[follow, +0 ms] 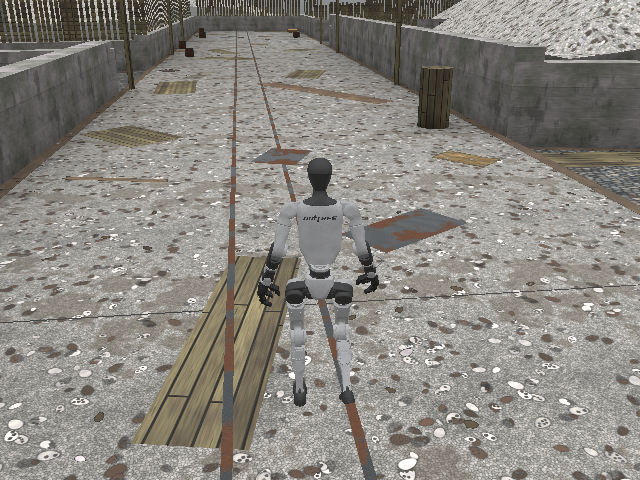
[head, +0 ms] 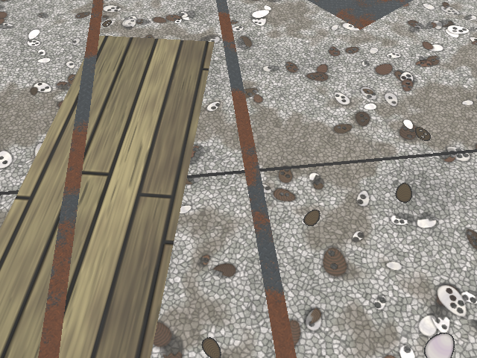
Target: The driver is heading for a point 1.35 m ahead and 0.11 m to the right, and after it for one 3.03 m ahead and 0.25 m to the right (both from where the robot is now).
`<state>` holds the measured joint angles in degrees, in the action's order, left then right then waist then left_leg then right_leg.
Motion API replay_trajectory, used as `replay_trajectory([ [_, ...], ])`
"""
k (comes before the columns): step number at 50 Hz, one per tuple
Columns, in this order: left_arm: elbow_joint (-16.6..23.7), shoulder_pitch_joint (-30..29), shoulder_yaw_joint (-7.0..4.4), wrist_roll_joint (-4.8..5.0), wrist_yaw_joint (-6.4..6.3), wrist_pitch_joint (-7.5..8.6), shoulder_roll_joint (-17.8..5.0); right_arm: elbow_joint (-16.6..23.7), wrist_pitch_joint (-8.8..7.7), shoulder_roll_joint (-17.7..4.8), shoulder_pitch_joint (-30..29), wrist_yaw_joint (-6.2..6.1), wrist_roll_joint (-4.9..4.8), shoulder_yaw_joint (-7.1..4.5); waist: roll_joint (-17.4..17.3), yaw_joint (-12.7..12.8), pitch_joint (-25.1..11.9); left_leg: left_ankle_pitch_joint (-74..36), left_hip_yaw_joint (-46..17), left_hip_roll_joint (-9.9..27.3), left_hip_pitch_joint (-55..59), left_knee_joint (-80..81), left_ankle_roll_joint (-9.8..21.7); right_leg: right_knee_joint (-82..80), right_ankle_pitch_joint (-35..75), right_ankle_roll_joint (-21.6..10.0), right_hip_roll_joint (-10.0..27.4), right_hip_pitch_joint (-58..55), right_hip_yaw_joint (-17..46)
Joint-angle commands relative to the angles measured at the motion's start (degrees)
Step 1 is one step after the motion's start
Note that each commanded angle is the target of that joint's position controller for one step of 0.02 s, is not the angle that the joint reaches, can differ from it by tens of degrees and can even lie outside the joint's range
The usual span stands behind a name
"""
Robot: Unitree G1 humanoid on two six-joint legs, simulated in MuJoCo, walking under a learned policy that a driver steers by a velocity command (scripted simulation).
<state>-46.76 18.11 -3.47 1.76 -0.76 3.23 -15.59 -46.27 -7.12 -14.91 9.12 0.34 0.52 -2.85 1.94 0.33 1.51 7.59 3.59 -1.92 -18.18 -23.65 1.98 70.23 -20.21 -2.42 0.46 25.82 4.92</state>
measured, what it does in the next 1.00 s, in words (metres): walks ahead, turning right: right foot, then left foot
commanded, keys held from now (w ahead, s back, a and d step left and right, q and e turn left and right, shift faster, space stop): w+e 0.28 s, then w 0.72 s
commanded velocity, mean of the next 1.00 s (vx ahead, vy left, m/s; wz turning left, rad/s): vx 0.50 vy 0.00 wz -0.30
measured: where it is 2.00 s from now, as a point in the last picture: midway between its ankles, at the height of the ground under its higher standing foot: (319, 185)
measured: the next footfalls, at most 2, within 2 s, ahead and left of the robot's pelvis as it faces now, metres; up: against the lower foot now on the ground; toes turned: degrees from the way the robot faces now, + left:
right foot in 0.38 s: +0.34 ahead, -0.19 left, +0.00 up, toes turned -15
left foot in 0.94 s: +0.71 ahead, -0.06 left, +0.00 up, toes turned -14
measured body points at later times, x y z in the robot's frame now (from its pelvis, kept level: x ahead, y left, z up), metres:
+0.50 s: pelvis +0.26 -0.09 -0.01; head +0.30 -0.12 +0.44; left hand +0.48 +0.12 -0.10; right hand +0.27 -0.38 -0.14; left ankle +0.18 +0.09 -0.63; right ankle +0.30 -0.18 -0.74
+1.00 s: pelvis +0.55 -0.11 -0.02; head +0.59 -0.11 +0.43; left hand +0.65 +0.15 -0.15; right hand +0.66 -0.40 -0.11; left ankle +0.67 -0.05 -0.74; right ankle +0.33 -0.19 -0.67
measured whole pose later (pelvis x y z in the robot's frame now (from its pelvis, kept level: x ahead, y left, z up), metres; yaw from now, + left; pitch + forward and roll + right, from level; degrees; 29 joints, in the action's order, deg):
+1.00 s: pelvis +0.55 -0.11 -0.02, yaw -16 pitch +3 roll +0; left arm -48.7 21.6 -3.1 1.0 -0.3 3.7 -16.2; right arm -44.1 -6.2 -15.1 4.9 2.7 -0.3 -2.4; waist 0.7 1.8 1.2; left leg 8.8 3.0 -0.6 -28.3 -33.7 3.6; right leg 55.2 -28.1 -1.7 -1.2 10.3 4.1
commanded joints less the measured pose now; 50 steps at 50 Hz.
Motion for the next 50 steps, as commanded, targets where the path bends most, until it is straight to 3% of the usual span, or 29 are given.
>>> replay_trajectory([
  [1, 4.80, 1.55, -0.71, 0.21, 0.31, -0.28, -1.69, 1.24, -0.82, -4.77, 1.78, 0.25, -0.01, -1.31, -6.21, -0.04, -2.41, -2.03, -14.63, 16.29, 9.19, 14.91, 9.80, -0.43, 3.47, 0.15, 6.97, 10.44, 1.64],
  [5, 8.40, -3.46, -0.47, -0.53, 0.46, -0.83, -1.70, -0.32, -1.03, -7.84, 3.02, 0.22, -0.28, -2.43, -4.39, -0.27, -0.51, -9.16, -7.70, 17.49, 10.07, 16.90, 11.07, -8.10, 10.40, 1.06, 8.18, 16.01, 1.75],
  [9, 10.89, -10.37, -0.01, -0.42, 2.04, 0.04, -1.47, -0.77, -0.10, -9.50, 4.07, -0.10, -0.43, -2.63, -4.24, -2.63, 0.50, -12.04, 0.29, 15.63, 12.30, 15.80, 8.80, -21.51, 21.83, 0.71, 7.21, 14.66, -1.69],
  [14, 15.39, -18.27, 0.11, -0.18, 3.81, -0.18, -1.94, -1.99, 1.64, -12.00, 7.93, -0.29, -1.67, -3.14, -4.90, -5.11, 2.86, -11.46, 3.44, 18.14, 19.46, 13.02, 6.61, -30.87, 17.99, -1.08, 5.48, 14.27, -6.08],
  [16, 16.37, -17.66, -0.34, -0.48, 4.04, -0.24, -2.78, -2.55, 2.45, -12.92, 8.67, -0.35, -2.17, -3.33, -5.73, -3.65, 2.00, -22.55, 4.43, 19.03, 21.41, 8.48, 5.92, -33.08, 11.32, -3.09, 2.84, 10.00, -8.14],
  [17, 16.01, -14.58, -1.05, -0.70, 3.93, -0.30, -4.01, -2.61, 2.81, -13.65, 8.43, -0.46, -2.27, -3.45, -6.76, -1.31, -0.31, -32.64, 5.48, 18.83, 21.65, 3.11, 5.39, -34.08, 8.78, -4.35, 0.47, 4.46, -9.74],
  [18, 13.77, -6.20, -2.46, -0.76, 3.69, -0.28, -6.12, -2.57, 3.28, -13.59, 7.51, -0.64, -2.27, -3.26, -6.15, 3.78, -4.62, -39.83, 7.60, 17.11, 19.60, -7.25, 4.19, -38.13, 11.49, -6.07, -2.59, -6.93, -11.29],
  [19, 10.64, 4.25, -4.46, -0.72, 2.78, -0.51, -10.06, -2.16, 3.15, -11.38, 8.37, -0.88, -1.50, -2.29, -3.64, 8.11, -10.34, -34.22, 8.74, 14.66, 9.50, -21.15, 2.09, -38.11, 14.67, -8.08, -2.05, -24.36, -7.75],
  [20, 9.80, 8.61, -5.87, -0.91, 1.84, -0.58, -17.69, 0.73, 2.02, -4.44, 12.51, -0.21, 0.54, 0.07, 11.61, 5.11, -15.89, 6.91, 8.51, 6.62, -16.00, -44.56, -1.80, -40.71, 11.10, -16.32, 14.50, -45.55, 20.73],
  [21, 10.71, 10.48, -4.77, -0.96, 2.10, 0.08, -15.45, 0.04, -0.16, -5.90, 12.55, 0.57, -0.99, 0.29, 10.49, 5.77, -26.33, 26.43, -4.96, 1.86, -23.08, -55.12, -1.69, -51.16, 7.66, -21.77, 22.30, -49.90, 42.56],
  [22, 10.06, 8.30, -3.46, -1.53, 2.67, 0.71, -11.49, 1.53, -0.77, -10.22, 6.12, 0.98, -3.60, -1.15, 4.98, 6.84, -19.09, 21.90, -7.40, 4.86, -28.21, -57.25, -0.86, -51.86, 10.92, -17.94, 20.10, -45.56, 33.44],
  [23, 10.21, 4.33, -2.93, -1.23, 2.75, 0.95, -9.92, 2.47, -0.97, -9.23, 3.47, 0.85, -3.53, -0.75, 3.77, 4.91, -12.56, 16.97, -6.50, 7.34, -28.07, -53.72, -0.15, -51.52, 16.08, -15.70, 17.80, -36.65, 24.12],
  [24, 10.72, -0.32, -2.25, -1.14, 2.78, 1.04, -7.75, 1.93, -0.73, -8.66, 2.66, 0.33, -2.20, -0.78, 0.15, 2.64, -8.95, 12.97, -6.40, 9.66, -25.15, -49.62, -0.25, -52.11, 20.33, -13.74, 15.18, -28.46, 17.73],
  [25, 11.20, -3.19, -1.56, -1.47, 2.86, 1.26, -5.71, 1.46, 0.02, -8.70, 3.67, 0.13, -1.53, -1.15, 0.74, 0.36, -7.12, 10.36, -6.88, 11.13, -21.06, -46.45, -0.32, -53.90, 23.30, -12.67, 12.92, -22.45, 13.37],
  [26, 11.25, -4.25, -1.41, -1.73, 2.85, 1.58, -5.28, 1.03, 0.88, -8.08, 5.37, 0.25, -1.47, -1.17, 1.79, -1.09, -6.87, 8.42, -7.01, 11.56, -17.89, -45.04, -0.61, -55.92, 23.61, -12.55, 12.03, -19.02, 11.69],
  [28, 10.25, -3.93, -1.58, -1.57, 2.67, 2.53, -5.89, 0.52, 2.18, -6.43, 6.61, 0.16, -1.16, -1.06, 1.12, -2.16, -5.94, 5.62, -6.39, 11.29, -16.84, -42.08, -1.68, -58.66, 26.93, -13.27, 11.31, -16.43, 8.37],
  [30, 8.91, -2.45, -1.78, -1.63, 2.12, 2.93, -6.64, 1.55, 2.72, -5.64, 3.40, -0.17, -0.61, -0.95, 0.42, -1.66, -3.51, 0.90, -6.29, 11.17, -19.96, -37.05, -2.79, -60.47, 28.37, -13.16, 10.84, -16.17, 5.68],
  [36, 5.39, 2.39, -1.87, -1.29, 0.72, 2.21, -7.81, 4.37, 1.87, -3.48, -7.17, 0.78, -0.92, -0.13, 1.55, 2.41, 0.61, -14.73, -4.68, 8.42, -21.39, -15.93, -2.95, -61.99, 22.38, -10.20, 9.33, -19.66, 0.88],
  [40, 2.61, 5.66, -2.12, -0.90, 0.51, 1.66, -8.61, 6.57, 1.25, -3.78, -12.49, 2.01, -1.31, 0.09, 1.79, 4.30, 3.04, -13.01, -4.35, 6.89, -22.56, -9.46, -1.41, -59.93, 20.86, -9.97, 12.12, -25.22, 1.79],
  [44, 1.38, 4.61, -2.59, -0.63, 0.00, 0.76, -9.79, 7.06, 0.61, -5.56, -10.37, 3.03, -1.26, -0.39, 3.16, 1.82, 1.50, -5.18, -3.32, 4.99, -17.48, -6.11, 1.82, -54.58, 30.94, -7.91, 14.17, -30.13, 2.34],
  [45, 1.44, 3.53, -2.67, -0.77, -0.07, 0.48, -10.33, 6.19, 0.56, -6.68, -6.71, 2.86, -1.19, -0.98, 3.82, -0.37, -0.99, -3.80, -1.52, 3.05, -11.39, -5.54, 2.90, -50.27, 40.52, -7.07, 13.17, -30.15, 1.42],
  [46, 1.50, 2.75, -2.32, -1.01, -0.12, 0.11, -9.75, 3.82, 0.60, -8.69, 1.18, 2.43, -1.01, -2.17, 3.04, -4.34, -5.88, -4.63, 0.24, 1.03, -0.40, -4.83, 4.47, -40.85, 48.24, -5.68, 10.15, -28.26, -0.84],
  [47, 2.34, 3.34, -1.28, -1.76, -0.25, 0.04, -7.65, 1.73, 0.71, -12.16, 11.32, 1.86, -0.52, -3.24, -0.72, -8.04, -14.04, -7.53, -7.15, 8.01, 17.01, -7.27, 7.63, -25.27, 38.55, -3.64, 7.05, -18.37, -3.08],
  [48, 2.89, 11.99, 0.73, -1.68, 0.43, 1.20, -0.73, 0.55, 0.93, -17.48, 16.90, 1.78, 0.03, -4.54, -16.25, -4.92, -22.88, 2.90, -34.79, 22.67, 39.95, -3.52, 17.61, -1.51, 5.41, 1.18, -3.30, 5.98, -4.02],
  [49, 1.89, 10.09, 0.39, -0.79, 0.66, 2.49, -3.66, 0.15, 0.99, -12.50, 18.08, 1.98, -0.90, -3.21, -16.28, -6.96, -25.28, 11.65, -47.83, 23.96, 41.88, 5.77, 17.76, 5.64, -12.33, 0.61, -4.32, 13.83, 4.35],
  [50, 3.62, 3.70, -0.78, 0.71, 0.93, 3.06, -8.00, 0.74, 0.99, -10.02, 13.39, 1.79, -1.27, -2.39, -11.80, -6.62, -15.15, 14.38, -39.14, 22.27, 34.33, 6.72, 14.30, 7.97, -8.82, -0.13, -0.63, 18.91, 3.62],
])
